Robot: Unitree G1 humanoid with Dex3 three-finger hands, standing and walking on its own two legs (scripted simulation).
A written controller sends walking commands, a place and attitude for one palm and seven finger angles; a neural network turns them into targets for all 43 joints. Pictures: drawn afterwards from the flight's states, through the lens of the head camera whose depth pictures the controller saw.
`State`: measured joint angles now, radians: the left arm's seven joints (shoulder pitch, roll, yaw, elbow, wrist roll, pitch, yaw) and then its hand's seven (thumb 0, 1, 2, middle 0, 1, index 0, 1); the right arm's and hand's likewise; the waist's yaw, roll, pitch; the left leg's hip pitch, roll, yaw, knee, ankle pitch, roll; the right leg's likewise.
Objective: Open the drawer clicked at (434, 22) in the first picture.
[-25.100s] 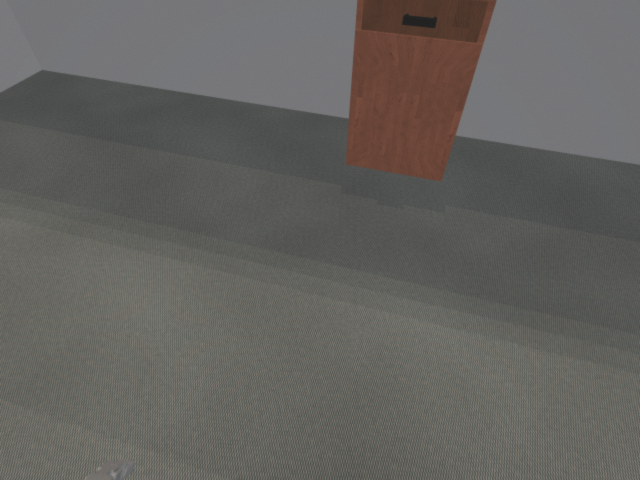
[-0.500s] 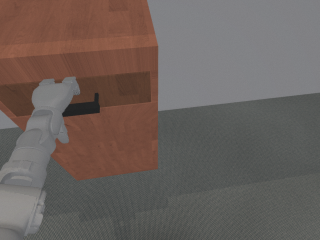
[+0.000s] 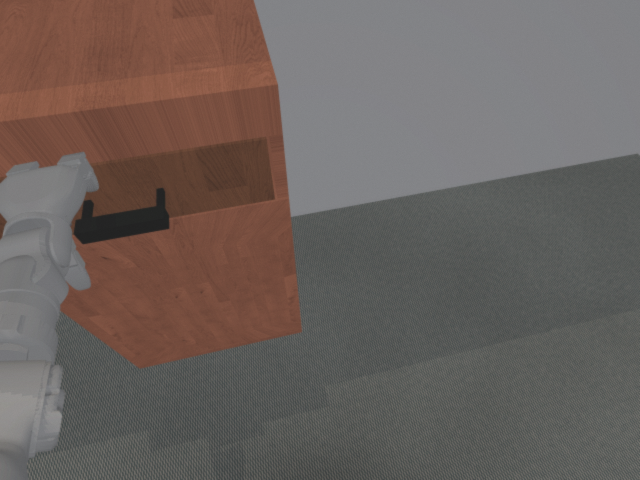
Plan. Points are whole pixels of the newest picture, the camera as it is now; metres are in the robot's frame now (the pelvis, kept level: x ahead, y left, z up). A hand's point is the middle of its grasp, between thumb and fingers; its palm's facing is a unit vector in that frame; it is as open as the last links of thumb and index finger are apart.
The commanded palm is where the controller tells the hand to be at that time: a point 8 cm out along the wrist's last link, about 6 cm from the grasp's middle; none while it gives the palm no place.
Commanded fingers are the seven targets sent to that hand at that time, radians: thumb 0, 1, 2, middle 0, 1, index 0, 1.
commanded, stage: re-aim the fingers above the handle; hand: left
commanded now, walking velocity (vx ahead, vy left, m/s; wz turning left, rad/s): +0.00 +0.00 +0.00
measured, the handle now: (124, 212) +0.49 +0.29 +0.00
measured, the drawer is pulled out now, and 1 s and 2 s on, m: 0.00 0.00 0.00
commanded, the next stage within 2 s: lower the fingers behind the handle in 0.66 s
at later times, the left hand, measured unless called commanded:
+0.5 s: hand (99, 208) +0.45 +0.29 +0.06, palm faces -0.04 -0.01 -1.00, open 13.4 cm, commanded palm +0.43 +0.32 +0.12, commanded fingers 0.00 -0.50 0.30 -0.30 -1.20 -0.30 -1.20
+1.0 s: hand (97, 222) +0.45 +0.31 +0.03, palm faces +0.02 -0.05 -1.00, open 13.7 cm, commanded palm +0.43 +0.31 +0.09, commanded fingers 0.00 -0.50 0.30 -0.30 -1.20 -0.30 -1.20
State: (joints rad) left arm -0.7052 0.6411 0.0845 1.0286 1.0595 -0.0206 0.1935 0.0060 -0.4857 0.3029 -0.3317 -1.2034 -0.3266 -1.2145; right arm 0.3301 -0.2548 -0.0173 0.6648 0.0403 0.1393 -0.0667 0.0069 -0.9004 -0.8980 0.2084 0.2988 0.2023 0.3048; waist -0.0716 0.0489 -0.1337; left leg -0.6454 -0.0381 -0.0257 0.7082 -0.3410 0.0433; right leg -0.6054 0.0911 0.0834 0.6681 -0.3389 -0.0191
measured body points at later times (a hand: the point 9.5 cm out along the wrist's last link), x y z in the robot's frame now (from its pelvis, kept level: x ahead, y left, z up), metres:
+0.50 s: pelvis +0.00 +0.00 +0.00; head +0.07 -0.01 +0.44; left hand +0.45 +0.29 +0.11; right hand +0.07 -0.26 -0.14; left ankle -0.01 +0.09 -0.72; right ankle -0.02 -0.11 -0.72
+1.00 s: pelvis +0.00 +0.01 -0.01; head +0.09 +0.02 +0.43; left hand +0.44 +0.31 +0.09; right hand +0.04 -0.28 -0.13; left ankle -0.01 +0.09 -0.72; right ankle -0.02 -0.11 -0.72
